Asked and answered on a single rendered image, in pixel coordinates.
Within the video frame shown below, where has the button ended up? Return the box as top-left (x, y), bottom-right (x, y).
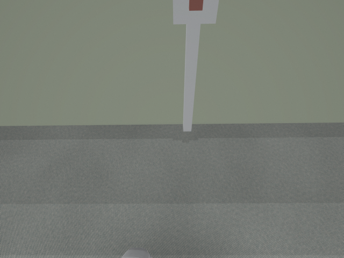
top-left (189, 0), bottom-right (203, 11)

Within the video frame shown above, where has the panel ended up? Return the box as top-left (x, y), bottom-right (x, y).
top-left (173, 0), bottom-right (219, 132)

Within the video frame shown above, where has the robot left thigh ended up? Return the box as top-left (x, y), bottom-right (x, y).
top-left (121, 247), bottom-right (152, 258)

